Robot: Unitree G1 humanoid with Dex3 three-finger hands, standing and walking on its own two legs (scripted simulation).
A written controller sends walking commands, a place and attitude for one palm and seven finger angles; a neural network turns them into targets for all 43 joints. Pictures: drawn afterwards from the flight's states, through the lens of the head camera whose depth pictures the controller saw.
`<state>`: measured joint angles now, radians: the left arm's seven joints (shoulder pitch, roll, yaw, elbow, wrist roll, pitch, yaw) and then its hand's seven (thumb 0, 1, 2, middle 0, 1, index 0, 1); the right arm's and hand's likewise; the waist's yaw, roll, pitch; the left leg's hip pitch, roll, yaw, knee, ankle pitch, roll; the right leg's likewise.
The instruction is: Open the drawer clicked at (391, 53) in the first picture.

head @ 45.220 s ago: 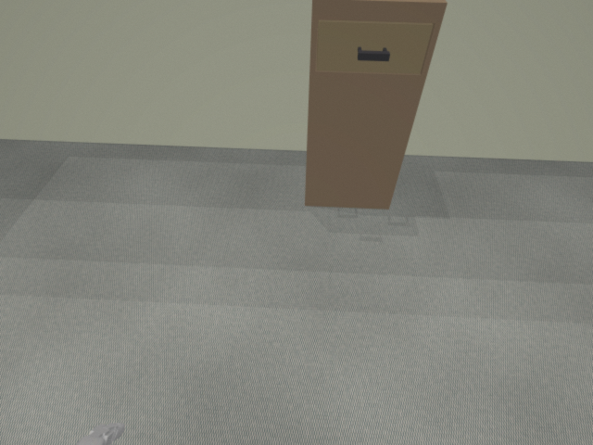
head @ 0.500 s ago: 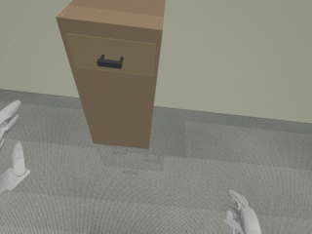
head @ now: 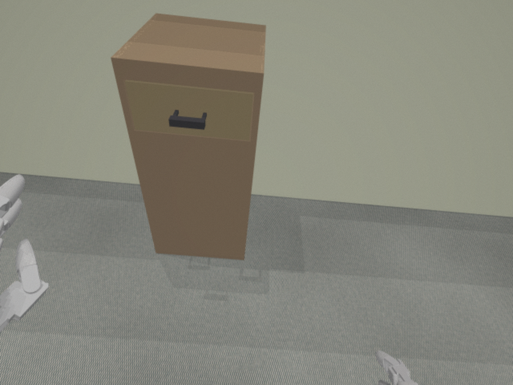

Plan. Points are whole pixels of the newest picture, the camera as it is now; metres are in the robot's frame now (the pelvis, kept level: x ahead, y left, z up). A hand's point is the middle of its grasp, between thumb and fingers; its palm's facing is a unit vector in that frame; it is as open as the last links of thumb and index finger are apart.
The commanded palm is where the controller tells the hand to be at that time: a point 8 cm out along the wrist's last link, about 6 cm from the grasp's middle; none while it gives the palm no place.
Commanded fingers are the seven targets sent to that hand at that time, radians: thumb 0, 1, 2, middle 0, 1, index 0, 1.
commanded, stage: stop stepping back and stand still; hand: left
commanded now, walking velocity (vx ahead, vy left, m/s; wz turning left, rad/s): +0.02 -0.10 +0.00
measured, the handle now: (188, 118) +0.83 +0.22 -0.01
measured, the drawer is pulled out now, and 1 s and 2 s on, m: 0.00 0.00 0.00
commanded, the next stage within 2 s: let the arm hang, fingers relaxed in 0.28 s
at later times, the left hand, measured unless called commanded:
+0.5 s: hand (97, 335) +0.20 +0.24 -0.01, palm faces +0.12 -0.88 -0.45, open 7.4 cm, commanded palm none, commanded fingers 0.00 0.90 0.90 -0.20 -0.30 -0.20 -0.30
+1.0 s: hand out of the picture -0.07 +0.22 -0.16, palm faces +0.00 -0.96 -0.29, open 7.4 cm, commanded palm none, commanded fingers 0.00 0.90 0.90 -0.20 -0.30 -0.20 -0.30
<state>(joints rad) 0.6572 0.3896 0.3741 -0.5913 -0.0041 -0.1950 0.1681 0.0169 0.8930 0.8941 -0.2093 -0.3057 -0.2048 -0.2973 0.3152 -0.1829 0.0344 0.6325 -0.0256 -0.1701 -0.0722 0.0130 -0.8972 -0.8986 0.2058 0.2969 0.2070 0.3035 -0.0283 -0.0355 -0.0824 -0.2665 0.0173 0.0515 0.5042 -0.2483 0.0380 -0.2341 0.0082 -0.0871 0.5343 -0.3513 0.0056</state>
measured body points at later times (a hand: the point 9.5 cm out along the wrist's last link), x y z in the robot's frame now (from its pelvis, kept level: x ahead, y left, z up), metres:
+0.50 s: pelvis -0.01 +0.00 -0.01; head +0.00 -0.01 +0.44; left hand +0.19 +0.29 +0.02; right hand +0.15 -0.26 -0.11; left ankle +0.01 +0.09 -0.74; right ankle -0.02 -0.12 -0.74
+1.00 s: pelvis -0.04 -0.01 +0.00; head -0.01 +0.00 +0.45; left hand -0.06 +0.27 -0.14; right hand +0.00 -0.28 -0.14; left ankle +0.01 +0.09 -0.74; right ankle -0.02 -0.12 -0.74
